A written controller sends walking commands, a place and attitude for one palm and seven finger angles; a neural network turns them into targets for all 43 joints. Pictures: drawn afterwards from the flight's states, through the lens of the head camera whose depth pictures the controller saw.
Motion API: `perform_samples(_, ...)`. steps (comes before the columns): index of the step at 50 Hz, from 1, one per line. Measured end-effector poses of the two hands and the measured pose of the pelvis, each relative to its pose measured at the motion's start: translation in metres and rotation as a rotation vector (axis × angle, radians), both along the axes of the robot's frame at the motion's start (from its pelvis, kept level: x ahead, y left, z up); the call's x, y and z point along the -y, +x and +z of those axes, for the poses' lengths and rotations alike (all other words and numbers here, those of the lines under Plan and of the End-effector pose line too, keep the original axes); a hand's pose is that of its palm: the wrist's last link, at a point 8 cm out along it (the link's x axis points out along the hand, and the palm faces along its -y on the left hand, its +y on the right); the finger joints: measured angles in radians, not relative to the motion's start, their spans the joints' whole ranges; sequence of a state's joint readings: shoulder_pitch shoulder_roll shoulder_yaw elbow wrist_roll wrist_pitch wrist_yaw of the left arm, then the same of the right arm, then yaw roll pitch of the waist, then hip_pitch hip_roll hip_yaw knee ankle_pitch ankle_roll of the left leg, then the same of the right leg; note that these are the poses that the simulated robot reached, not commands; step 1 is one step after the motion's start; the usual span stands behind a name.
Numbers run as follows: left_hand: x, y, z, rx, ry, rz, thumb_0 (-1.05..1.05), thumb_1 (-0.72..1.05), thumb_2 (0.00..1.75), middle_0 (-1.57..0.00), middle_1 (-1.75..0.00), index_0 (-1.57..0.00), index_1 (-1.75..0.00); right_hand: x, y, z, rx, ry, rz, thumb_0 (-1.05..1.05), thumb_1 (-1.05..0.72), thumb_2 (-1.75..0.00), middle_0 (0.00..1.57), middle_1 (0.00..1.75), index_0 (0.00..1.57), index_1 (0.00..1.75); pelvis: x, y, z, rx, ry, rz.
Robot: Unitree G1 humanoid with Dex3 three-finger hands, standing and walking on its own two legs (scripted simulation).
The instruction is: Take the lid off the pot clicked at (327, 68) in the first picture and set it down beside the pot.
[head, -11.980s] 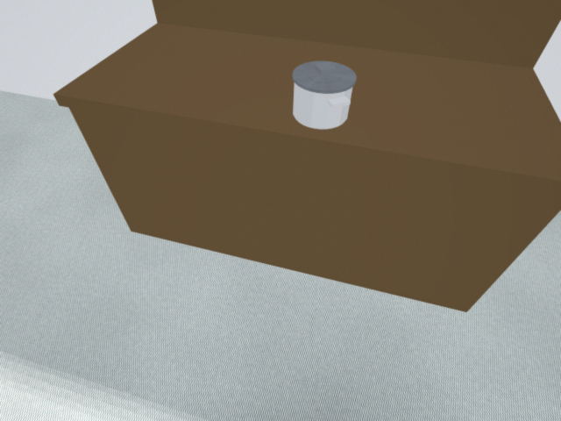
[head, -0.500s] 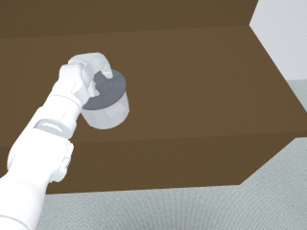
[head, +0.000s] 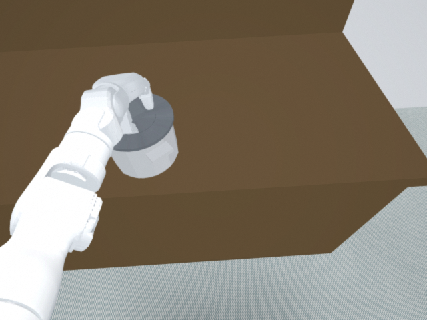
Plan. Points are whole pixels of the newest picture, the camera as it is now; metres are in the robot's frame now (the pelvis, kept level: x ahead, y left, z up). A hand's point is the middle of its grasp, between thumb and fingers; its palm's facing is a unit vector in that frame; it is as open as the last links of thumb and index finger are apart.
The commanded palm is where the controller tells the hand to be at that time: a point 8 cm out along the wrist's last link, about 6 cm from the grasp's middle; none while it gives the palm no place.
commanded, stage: close the fingers and squeeze the knob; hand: left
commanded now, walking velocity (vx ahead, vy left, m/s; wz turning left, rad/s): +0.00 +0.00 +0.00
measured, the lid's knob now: (132, 112) +0.52 +0.14 +0.09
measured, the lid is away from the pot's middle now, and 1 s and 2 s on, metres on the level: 0.00 0.00 0.00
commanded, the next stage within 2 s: lift the lid straight up in 1.20 s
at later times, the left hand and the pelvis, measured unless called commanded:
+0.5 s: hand (125, 115) +0.49 +0.14 +0.11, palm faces -0.38 -0.07 -0.92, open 7.8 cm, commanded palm +0.50 +0.15 +0.17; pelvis +0.00 +0.00 +0.00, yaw +0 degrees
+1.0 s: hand (125, 115) +0.49 +0.14 +0.11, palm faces -0.38 -0.07 -0.92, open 7.7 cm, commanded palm +0.49 +0.15 +0.17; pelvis +0.00 +0.00 +0.00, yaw +0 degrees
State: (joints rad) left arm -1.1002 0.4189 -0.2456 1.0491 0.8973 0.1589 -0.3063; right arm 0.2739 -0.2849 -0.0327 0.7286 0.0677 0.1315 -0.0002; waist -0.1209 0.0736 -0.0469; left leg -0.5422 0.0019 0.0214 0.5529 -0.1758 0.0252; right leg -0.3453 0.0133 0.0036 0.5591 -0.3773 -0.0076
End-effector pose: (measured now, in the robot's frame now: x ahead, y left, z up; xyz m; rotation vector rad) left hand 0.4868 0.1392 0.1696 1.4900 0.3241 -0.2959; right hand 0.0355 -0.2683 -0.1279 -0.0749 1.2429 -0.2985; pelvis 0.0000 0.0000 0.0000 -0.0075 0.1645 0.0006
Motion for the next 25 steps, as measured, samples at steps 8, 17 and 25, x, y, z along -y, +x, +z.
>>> perform_samples(8,-0.0039,0.0013,-0.0013,-0.007,0.003,0.005,0.00,0.09,0.95,-0.53,-0.96,-0.56,-0.96,0.0005,-0.0046,0.0014,-0.007,-0.008,-0.008,0.01,-0.91,-0.90,0.20,0.30,0.20,0.30,-0.0010,0.0012,0.0003,-0.001,-0.001,-0.002)
perform_samples(17,-0.0076,0.0034,-0.0011,-0.004,-0.013,0.001,0.00,0.17,0.89,-0.57,-1.01,-0.60,-1.02,0.0014,-0.0026,0.0036,-0.004,-0.018,-0.009,0.01,-0.91,-0.90,0.20,0.30,0.20,0.30,-0.0024,0.0029,0.0004,-0.003,-0.003,-0.005)
perform_samples(25,-0.0074,0.0036,-0.0011,0.004,-0.008,-0.002,-0.02,0.20,0.81,-0.59,-1.01,-0.62,-1.02,-0.0007,0.0039,0.0038,0.009,-0.012,-0.003,0.01,-0.91,-0.90,0.20,0.30,0.20,0.30,-0.0034,0.0037,0.0003,-0.005,-0.003,-0.004)
